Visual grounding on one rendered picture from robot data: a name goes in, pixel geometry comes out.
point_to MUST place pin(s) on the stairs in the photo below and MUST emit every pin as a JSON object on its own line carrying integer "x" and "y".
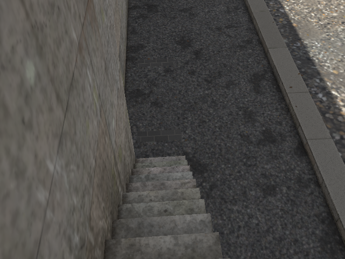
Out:
{"x": 162, "y": 215}

